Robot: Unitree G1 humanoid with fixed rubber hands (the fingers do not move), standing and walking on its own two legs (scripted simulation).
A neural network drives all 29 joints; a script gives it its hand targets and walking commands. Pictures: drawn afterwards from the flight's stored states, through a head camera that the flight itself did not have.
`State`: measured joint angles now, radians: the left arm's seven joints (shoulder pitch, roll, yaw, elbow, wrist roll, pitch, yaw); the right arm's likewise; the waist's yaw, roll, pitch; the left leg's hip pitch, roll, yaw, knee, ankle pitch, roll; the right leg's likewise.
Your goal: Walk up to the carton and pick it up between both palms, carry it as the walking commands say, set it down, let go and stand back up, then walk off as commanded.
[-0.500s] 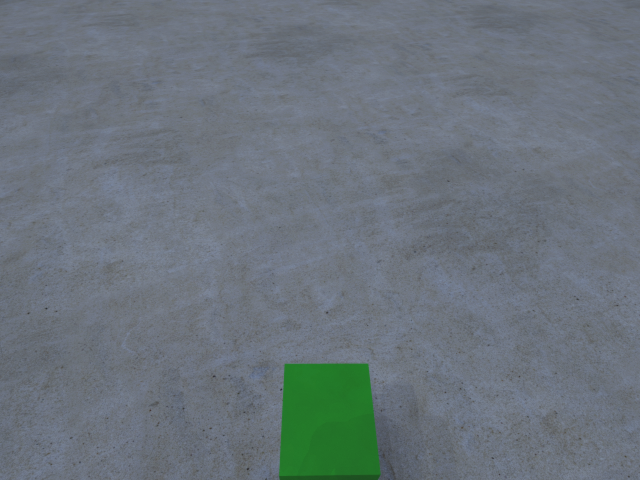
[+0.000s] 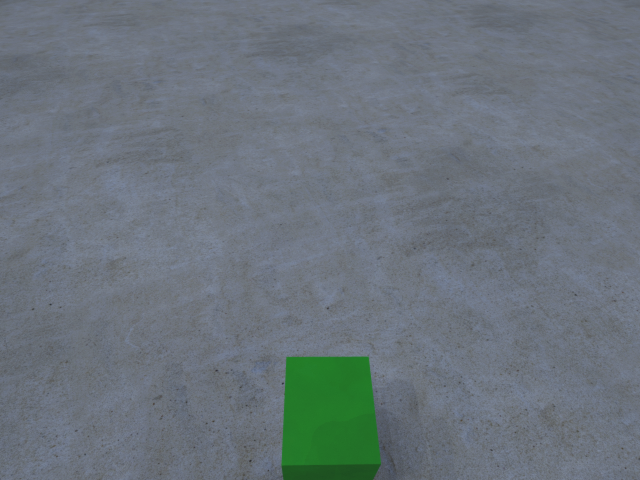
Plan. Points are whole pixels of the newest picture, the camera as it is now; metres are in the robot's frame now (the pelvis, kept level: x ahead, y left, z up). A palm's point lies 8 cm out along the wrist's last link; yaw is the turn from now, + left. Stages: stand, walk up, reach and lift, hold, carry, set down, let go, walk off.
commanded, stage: stand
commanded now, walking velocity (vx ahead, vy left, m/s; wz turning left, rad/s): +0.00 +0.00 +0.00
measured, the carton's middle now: (327, 423) +0.42 -0.03 -0.64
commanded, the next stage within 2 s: walk off in 0.24 s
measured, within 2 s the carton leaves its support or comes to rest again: neither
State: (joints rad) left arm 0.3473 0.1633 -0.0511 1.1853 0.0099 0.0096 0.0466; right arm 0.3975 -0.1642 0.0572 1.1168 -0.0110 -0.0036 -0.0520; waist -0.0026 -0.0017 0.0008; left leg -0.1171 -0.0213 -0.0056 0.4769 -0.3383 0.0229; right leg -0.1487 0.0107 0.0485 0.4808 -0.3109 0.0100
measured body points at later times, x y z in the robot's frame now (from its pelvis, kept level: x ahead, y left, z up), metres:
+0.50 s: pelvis -0.01 +0.00 +0.00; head -0.02 +0.01 +0.45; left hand -0.07 +0.21 -0.16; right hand -0.07 -0.21 -0.16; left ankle -0.05 +0.11 -0.74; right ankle -0.03 -0.13 -0.74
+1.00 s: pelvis +0.15 +0.00 -0.01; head +0.17 +0.00 +0.44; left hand -0.02 +0.18 -0.14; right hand +0.30 -0.23 -0.14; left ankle +0.26 +0.11 -0.71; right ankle -0.01 -0.12 -0.74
